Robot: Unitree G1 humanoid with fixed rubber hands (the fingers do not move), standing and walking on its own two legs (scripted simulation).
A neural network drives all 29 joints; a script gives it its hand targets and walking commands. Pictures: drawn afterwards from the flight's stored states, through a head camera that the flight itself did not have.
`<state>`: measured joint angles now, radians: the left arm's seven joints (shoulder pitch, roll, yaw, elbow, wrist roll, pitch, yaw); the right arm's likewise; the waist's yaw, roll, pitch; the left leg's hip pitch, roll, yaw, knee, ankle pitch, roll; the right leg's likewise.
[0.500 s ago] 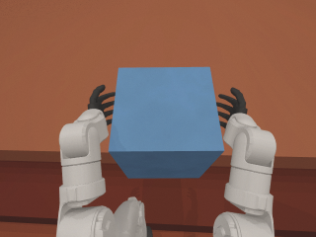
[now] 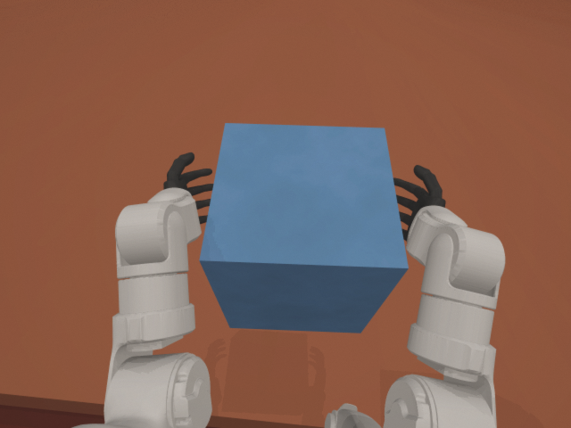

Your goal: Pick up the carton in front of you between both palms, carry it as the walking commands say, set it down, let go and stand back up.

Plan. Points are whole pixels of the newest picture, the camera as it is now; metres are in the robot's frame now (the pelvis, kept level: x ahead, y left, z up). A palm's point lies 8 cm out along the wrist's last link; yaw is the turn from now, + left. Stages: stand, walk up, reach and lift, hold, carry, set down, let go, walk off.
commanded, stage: carry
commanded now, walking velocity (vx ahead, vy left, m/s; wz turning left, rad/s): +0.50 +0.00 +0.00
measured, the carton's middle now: (299, 238) +0.37 +0.03 +0.09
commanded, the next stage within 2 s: none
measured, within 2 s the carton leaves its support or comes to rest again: neither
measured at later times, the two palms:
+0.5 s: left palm (204, 9) +0.70 +0.23 +0.28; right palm (383, 33) +0.68 -0.08 +0.28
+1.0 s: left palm out of the picture +0.99 +0.25 +0.38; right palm out of the picture +0.98 -0.06 +0.38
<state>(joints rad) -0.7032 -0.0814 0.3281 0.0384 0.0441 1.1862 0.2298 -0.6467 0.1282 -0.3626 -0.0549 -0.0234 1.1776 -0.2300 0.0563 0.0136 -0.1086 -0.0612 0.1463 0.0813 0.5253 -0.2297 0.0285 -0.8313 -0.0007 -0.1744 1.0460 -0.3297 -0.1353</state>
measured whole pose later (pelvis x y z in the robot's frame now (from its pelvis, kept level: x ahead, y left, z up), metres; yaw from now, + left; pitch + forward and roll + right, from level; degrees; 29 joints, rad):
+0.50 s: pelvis +0.34 +0.08 +0.12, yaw +2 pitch +3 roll +2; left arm -0.68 -0.07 0.37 -0.01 0.06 1.17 0.21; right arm -0.70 0.13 -0.31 0.00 -0.02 1.15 -0.23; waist -0.09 0.00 -0.06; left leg -0.84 0.01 0.15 1.08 -0.28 0.11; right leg -0.20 -0.13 0.03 0.93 -0.25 0.01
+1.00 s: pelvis +0.64 +0.08 +0.20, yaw +2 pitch +4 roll +0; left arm -0.70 -0.05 0.36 0.05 0.06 1.19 0.23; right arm -0.67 0.15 -0.32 -0.02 -0.05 1.18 -0.24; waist -0.02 0.00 -0.17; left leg -0.09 0.01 0.09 0.54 -0.50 0.01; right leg -0.56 -0.01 -0.15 0.54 -0.07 -0.08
